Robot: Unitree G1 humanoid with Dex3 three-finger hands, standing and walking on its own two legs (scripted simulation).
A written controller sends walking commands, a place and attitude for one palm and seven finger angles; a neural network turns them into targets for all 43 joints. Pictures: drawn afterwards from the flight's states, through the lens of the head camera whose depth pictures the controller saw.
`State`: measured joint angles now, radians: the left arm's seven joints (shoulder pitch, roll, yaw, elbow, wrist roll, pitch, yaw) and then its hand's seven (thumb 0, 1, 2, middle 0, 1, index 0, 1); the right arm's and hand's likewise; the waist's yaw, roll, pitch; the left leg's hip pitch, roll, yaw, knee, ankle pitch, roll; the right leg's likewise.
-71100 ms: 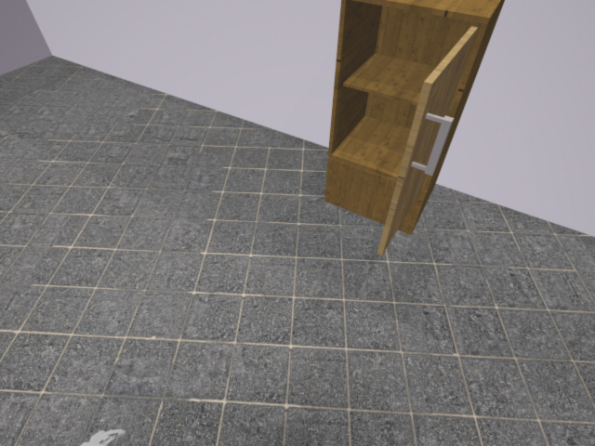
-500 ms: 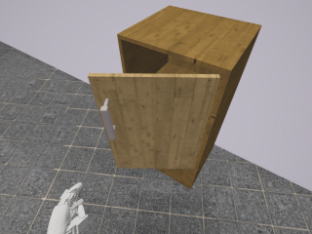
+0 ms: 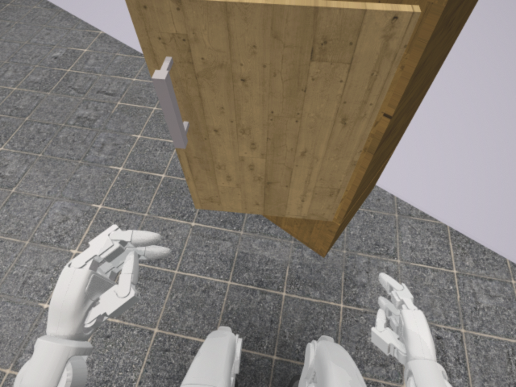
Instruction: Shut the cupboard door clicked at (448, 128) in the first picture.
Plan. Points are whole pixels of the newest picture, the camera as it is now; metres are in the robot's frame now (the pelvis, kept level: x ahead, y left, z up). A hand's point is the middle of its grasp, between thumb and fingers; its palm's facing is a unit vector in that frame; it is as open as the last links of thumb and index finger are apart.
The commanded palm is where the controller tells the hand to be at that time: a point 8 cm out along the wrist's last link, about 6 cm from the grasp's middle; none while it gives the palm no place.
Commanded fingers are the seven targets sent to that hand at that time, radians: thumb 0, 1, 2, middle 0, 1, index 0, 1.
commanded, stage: raise the hand and make a fist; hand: left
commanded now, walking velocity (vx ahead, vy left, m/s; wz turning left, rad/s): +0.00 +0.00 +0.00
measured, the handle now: (175, 105) +0.55 +0.22 +0.08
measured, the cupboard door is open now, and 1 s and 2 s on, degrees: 32 32 32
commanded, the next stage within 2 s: bring the fist close to the handle in 1.26 s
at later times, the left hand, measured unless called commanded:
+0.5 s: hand (123, 284) +0.23 +0.20 +0.07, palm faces -0.03 -1.00 -0.02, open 3.2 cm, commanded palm +0.21 +0.26 +0.07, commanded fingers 0.00 0.90 0.90 -1.26 -1.46 -1.26 -1.46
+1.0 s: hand (120, 261) +0.26 +0.21 +0.08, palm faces -0.02 -1.00 -0.04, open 3.1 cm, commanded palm +0.23 +0.27 +0.08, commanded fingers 0.00 0.90 0.90 -1.30 -1.50 -1.30 -1.50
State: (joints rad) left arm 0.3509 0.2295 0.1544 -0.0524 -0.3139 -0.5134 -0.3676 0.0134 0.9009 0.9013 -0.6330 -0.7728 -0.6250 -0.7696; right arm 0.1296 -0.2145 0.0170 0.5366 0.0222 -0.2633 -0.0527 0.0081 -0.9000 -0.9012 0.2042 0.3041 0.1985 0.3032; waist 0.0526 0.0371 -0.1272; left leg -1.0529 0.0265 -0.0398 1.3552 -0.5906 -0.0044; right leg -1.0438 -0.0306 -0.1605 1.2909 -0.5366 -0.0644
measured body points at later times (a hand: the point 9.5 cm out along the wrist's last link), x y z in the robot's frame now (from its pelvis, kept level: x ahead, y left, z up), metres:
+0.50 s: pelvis +0.01 +0.03 +0.02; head +0.09 +0.04 +0.46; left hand +0.23 +0.26 +0.07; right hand +0.20 -0.22 -0.04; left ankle +0.04 +0.12 -0.61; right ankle +0.05 -0.09 -0.61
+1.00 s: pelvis +0.03 +0.03 +0.03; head +0.10 +0.04 +0.47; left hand +0.25 +0.27 +0.08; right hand +0.20 -0.21 -0.05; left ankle +0.04 +0.12 -0.61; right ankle +0.05 -0.09 -0.61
